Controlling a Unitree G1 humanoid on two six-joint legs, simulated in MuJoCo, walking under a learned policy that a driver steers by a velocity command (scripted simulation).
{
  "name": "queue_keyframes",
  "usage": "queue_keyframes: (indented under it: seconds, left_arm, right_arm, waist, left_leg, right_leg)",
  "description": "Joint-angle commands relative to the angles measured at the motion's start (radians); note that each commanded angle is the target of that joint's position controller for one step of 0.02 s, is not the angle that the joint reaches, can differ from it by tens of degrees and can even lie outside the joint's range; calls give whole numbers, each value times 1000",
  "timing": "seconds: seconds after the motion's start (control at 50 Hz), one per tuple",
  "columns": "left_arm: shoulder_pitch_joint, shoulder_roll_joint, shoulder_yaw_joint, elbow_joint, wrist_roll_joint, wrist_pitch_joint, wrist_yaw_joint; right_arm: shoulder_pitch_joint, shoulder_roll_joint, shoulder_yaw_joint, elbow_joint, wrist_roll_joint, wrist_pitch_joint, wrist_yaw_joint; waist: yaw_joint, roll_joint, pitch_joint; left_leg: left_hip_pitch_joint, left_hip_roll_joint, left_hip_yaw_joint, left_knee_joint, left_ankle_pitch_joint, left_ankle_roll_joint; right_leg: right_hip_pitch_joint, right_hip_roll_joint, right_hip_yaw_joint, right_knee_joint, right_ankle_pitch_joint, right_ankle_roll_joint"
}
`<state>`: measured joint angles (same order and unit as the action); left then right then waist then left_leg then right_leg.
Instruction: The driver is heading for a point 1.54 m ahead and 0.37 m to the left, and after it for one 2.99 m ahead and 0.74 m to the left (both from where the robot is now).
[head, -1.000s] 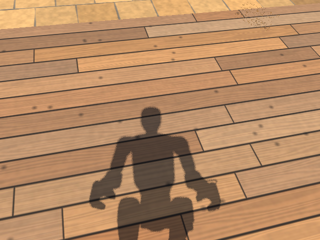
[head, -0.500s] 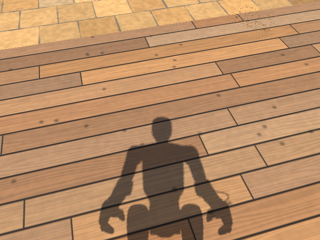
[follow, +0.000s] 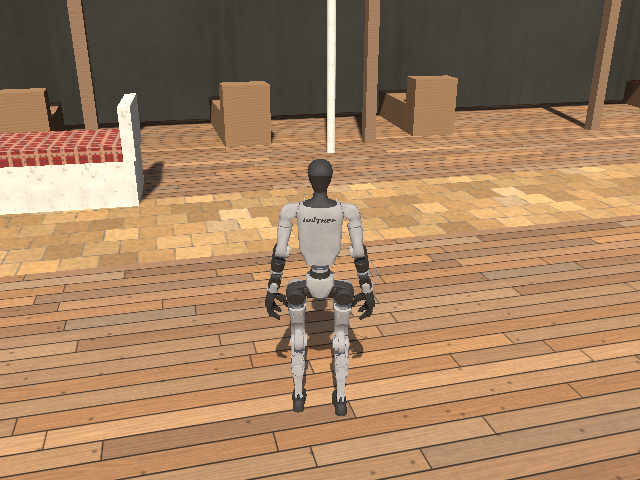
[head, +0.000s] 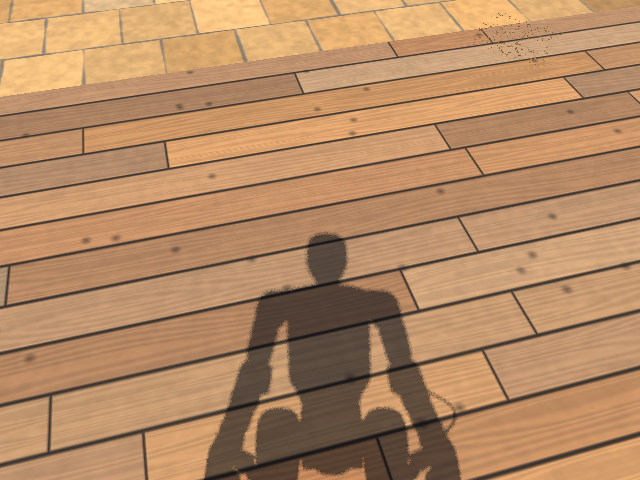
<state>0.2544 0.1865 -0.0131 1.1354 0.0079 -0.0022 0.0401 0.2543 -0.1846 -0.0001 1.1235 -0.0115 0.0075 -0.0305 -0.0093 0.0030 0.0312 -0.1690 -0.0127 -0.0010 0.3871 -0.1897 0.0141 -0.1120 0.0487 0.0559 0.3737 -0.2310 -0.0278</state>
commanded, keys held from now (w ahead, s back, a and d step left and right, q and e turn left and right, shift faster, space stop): no key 0.62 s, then w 0.38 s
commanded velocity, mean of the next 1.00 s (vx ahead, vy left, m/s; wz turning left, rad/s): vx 0.10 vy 0.00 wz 0.00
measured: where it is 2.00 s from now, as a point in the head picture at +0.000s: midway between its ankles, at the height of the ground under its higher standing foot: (350, 443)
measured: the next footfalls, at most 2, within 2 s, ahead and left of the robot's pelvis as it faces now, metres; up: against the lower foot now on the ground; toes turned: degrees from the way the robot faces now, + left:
left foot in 1.34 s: +0.42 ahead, +0.05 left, +0.00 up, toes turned +3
right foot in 1.86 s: +0.73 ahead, -0.13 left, +0.00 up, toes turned -2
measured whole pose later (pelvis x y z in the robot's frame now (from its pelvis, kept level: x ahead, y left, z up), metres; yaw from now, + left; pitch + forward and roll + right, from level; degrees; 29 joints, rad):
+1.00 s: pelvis +0.09 -0.02 -0.01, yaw +0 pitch +1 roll +0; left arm 0.35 0.16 0.03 1.06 0.02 -0.10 0.01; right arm 0.44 -0.18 -0.05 1.13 -0.02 -0.03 -0.01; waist -0.01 0.03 -0.02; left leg -0.22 -0.02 -0.02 0.71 -0.44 0.06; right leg -0.14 0.06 -0.02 0.51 -0.37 -0.08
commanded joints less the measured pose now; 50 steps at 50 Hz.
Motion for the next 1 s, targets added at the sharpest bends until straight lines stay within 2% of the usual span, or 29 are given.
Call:
queue_keyframes:
  seconds: [0.02, 0.62, 0.64, 0.7, 0.72, 0.76, 0.8, 0.82, 0.84, 0.86, 0.88, 0.9, 0.92, 0.94, 0.96, 0.98, 1.0]
  left_arm:
    - [50, 87, 12, -6, 0, -6, 4]
    - [122, 32, 9, 27, 1, -7, 11]
    - [131, 26, 7, 30, 2, -7, 11]
    - [136, 56, 24, 14, 9, 2, 6]
    - [134, 55, 27, 2, 13, 4, 3]
    - [129, 36, 26, -22, 14, -5, -3]
    - [104, 26, 27, -50, 16, -25, -9]
    - [79, 20, 27, -68, 18, -35, -15]
    - [54, 7, 26, -87, 22, -47, -23]
    - [29, 10, 27, -107, 27, -58, -29]
    - [8, 21, 30, -123, 28, -67, -34]
    - [35, 12, 30, -124, 25, -77, -39]
    - [96, 3, 31, -108, 19, -85, -42]
    - [214, -3, 34, -70, 10, -92, -41]
    - [361, 44, 50, -29, 7, -98, -32]
    - [494, 169, 88, 11, 6, -98, -25]
    - [486, 152, 87, 14, 10, -86, -21]
  right_arm:
    - [49, -87, -11, -5, 0, -6, -4]
    - [104, -39, -6, 31, 1, -10, -14]
    - [111, -34, -5, 33, 0, -9, -13]
    - [112, -67, -24, 18, -5, 2, -8]
    - [113, -68, -27, 8, -7, 4, -4]
    - [135, -55, -28, -5, -7, -3, 0]
    - [179, -66, -36, -8, -7, -18, 3]
    - [216, -87, -44, -2, -7, -24, 5]
    - [258, -115, -56, 11, -8, -29, 6]
    - [278, -133, -66, 17, -7, -30, 6]
    - [270, -133, -70, 11, -7, -32, 8]
    - [240, -137, -72, 2, -7, -35, 9]
    - [189, -127, -72, -15, -4, -37, 11]
    - [108, -111, -70, -45, 2, -41, 12]
    - [-17, -77, -59, -101, 8, -53, 15]
    - [-57, -20, -47, -151, 6, -74, 25]
    - [-73, -90, -61, -154, -32, -80, 27]
  waist:
    - [0, -3, 33]
    - [3, -3, 46]
    - [3, -2, 26]
    - [4, 0, 74]
    - [2, 4, 118]
    - [-6, 9, 167]
    - [-25, 30, 145]
    - [-41, 65, 126]
    - [-54, 125, 109]
    - [-58, 150, 115]
    - [-53, 129, 132]
    - [-25, 132, 144]
    - [17, 120, 149]
    - [80, 89, 138]
    - [161, -42, 132]
    - [188, -298, 114]
    - [158, -181, 151]
  left_leg:
    - [18, 94, -93, -57, 63, 25]
    - [12, 92, -92, -44, 93, 31]
    - [20, 84, -89, -52, 14, 32]
    - [-50, 42, -90, -16, -383, 71]
    - [-92, 46, -112, -13, -486, 89]
    - [-114, 73, -174, -7, -544, 120]
    - [-50, 117, -264, -38, -523, 154]
    - [12, 153, -332, -84, -534, 179]
    - [71, 210, -424, -150, -561, 213]
    - [85, 261, -490, -194, -569, 240]
    - [43, 277, -503, -209, -555, 247]
    - [-19, 277, -489, -191, -517, 244]
    - [-98, 250, -431, -155, -451, 223]
    - [-236, 191, -337, -82, -377, 184]
    - [-418, 85, -177, 103, -294, 123]
    - [-613, -56, 48, 441, -255, 67]
    - [-716, -8, 47, 611, -338, 71]
  right_leg:
    - [-78, -109, 91, -73, 101, -28]
    - [-76, -110, 78, -49, 128, -23]
    - [-70, -102, 75, -59, 53, -25]
    - [-148, -57, 71, -16, -338, -67]
    - [-196, -57, 86, -5, -439, -82]
    - [-261, -68, 119, 30, -482, -100]
    - [-303, -59, 109, 83, -395, -100]
    - [-339, -35, 71, 137, -339, -91]
    - [-372, -4, 4, 223, -262, -78]
    - [-388, -3, -50, 270, -217, -72]
    - [-367, -16, -67, 270, -211, -72]
    - [-306, -25, -70, 236, -206, -78]
    - [-197, -25, -70, 164, -190, -84]
    - [1, -21, -43, 72, -164, -95]
    - [189, -115, 146, -72, -233, -128]
    - [370, -322, 478, -206, -213, -196]
    - [377, -399, 504, -157, 40, -219]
